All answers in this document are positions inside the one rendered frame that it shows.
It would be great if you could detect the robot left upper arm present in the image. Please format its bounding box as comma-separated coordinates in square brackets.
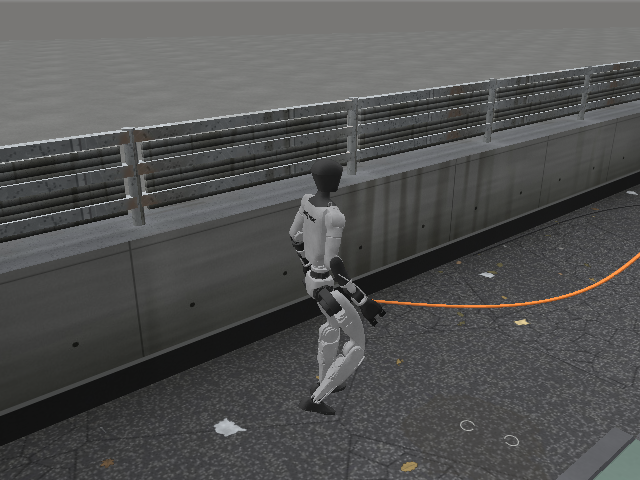
[289, 194, 315, 242]

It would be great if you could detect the robot right hand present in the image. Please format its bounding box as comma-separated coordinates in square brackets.
[359, 298, 386, 327]

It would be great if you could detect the robot torso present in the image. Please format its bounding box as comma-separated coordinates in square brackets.
[303, 199, 340, 302]

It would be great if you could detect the robot left forearm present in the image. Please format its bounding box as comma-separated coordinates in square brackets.
[290, 236, 311, 267]

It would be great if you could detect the robot right upper arm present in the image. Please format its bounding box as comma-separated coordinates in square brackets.
[324, 208, 346, 270]

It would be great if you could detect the robot right forearm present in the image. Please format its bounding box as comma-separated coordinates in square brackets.
[330, 257, 368, 306]

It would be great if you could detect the robot head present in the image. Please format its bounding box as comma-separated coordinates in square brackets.
[308, 159, 343, 207]

